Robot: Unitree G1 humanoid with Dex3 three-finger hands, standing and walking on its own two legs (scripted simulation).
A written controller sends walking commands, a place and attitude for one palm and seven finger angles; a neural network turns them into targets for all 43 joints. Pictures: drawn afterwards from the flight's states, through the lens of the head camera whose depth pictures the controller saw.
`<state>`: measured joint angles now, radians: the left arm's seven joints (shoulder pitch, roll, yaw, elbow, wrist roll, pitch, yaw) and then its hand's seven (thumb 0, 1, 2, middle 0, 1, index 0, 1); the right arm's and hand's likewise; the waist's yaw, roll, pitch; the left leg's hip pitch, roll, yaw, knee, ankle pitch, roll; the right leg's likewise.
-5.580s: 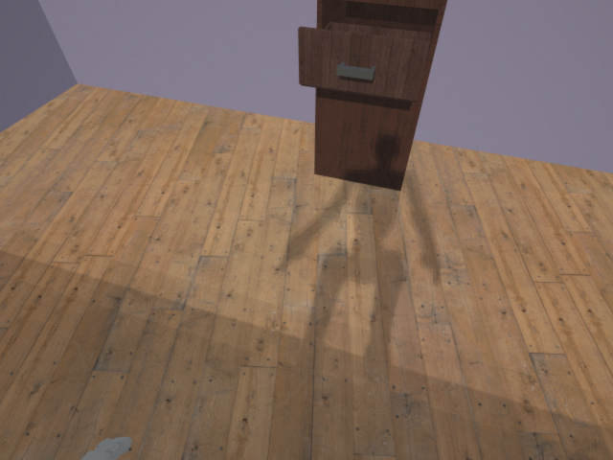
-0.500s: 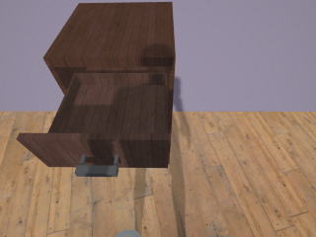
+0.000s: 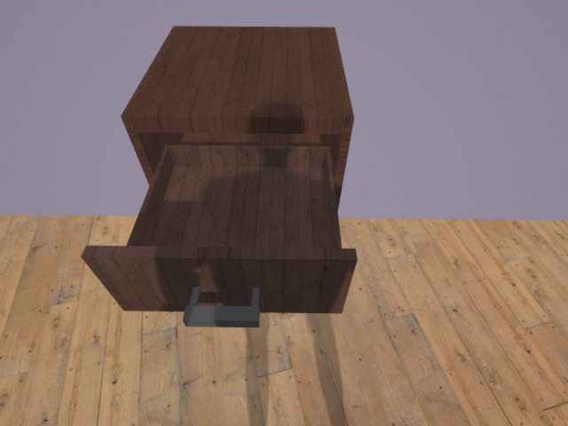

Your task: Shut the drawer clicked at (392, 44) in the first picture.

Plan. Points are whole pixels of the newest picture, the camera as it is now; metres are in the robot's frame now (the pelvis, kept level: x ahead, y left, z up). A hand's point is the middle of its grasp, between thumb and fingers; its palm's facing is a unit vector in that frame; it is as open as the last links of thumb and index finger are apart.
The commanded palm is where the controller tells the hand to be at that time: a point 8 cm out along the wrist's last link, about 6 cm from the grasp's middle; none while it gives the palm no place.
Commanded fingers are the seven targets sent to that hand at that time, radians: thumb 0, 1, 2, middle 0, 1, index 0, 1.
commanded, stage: come to a stop and stand still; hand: left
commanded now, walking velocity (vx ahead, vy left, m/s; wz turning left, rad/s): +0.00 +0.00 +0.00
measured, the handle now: (224, 304) +0.30 +0.13 -0.04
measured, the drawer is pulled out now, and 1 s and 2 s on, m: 0.30 0.30 0.30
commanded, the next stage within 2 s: look again from close up in 0.84 s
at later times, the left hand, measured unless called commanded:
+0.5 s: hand out of the picture +0.11 +0.15 -0.16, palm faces +0.02 -0.97 -0.25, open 7.4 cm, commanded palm none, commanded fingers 0.00 0.90 0.90 -0.20 -0.30 -0.20 -0.30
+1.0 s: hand out of the picture +0.06 +0.13 -0.16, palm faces +0.01 -0.97 -0.25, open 7.4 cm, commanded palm none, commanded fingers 0.00 0.90 0.90 -0.20 -0.30 -0.20 -0.30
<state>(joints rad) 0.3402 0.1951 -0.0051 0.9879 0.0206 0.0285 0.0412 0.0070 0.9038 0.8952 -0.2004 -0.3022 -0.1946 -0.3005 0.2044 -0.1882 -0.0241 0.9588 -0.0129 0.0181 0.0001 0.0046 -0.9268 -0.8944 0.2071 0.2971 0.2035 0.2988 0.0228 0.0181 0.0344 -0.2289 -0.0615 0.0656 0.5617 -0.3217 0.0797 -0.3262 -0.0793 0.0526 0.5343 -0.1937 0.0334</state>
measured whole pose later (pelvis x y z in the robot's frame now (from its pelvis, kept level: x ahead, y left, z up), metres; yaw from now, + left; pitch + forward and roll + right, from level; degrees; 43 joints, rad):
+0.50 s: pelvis +0.05 -0.03 +0.01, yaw +1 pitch +0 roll +0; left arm 0.21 0.17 -0.01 1.01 0.01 0.00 0.06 0.00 0.90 0.89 -0.20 -0.30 -0.20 -0.30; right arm 0.22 -0.18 -0.02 1.09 -0.01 -0.01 -0.02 0.01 -0.91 -0.89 0.20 0.30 0.20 0.30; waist -0.01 0.02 0.04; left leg -0.12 -0.03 0.03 0.48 -0.35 0.03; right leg -0.25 -0.05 0.02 0.52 -0.27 0.05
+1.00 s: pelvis +0.04 -0.05 +0.01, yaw +0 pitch -1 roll +0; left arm 0.24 0.17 -0.01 1.06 0.01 0.00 0.05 0.01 0.90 0.89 -0.20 -0.30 -0.20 -0.30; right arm 0.24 -0.17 -0.02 1.14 0.00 -0.01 -0.02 0.01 -0.91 -0.89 0.20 0.30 0.20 0.30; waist 0.00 0.02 0.06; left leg -0.11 0.00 0.03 0.44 -0.31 0.00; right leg -0.24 -0.02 0.01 0.48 -0.24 0.02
